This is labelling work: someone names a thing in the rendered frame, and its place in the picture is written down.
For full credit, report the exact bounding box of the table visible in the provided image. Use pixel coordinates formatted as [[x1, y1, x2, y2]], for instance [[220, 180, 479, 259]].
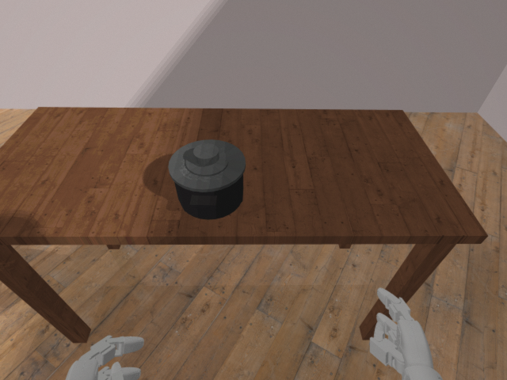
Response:
[[0, 107, 488, 343]]

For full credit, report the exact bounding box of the left robot hand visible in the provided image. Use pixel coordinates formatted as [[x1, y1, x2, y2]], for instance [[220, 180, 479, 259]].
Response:
[[66, 336, 144, 380]]

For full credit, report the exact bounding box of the right robot hand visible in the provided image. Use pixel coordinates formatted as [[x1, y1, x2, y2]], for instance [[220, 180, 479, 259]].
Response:
[[370, 287, 434, 375]]

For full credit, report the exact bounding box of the knob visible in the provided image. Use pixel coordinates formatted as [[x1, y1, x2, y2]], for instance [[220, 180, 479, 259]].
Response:
[[193, 143, 219, 165]]

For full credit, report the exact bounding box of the pot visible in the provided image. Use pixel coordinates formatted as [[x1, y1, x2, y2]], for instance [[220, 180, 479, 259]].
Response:
[[174, 175, 243, 220]]

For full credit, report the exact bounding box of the lid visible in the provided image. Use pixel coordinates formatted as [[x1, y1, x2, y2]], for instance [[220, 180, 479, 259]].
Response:
[[168, 139, 246, 192]]

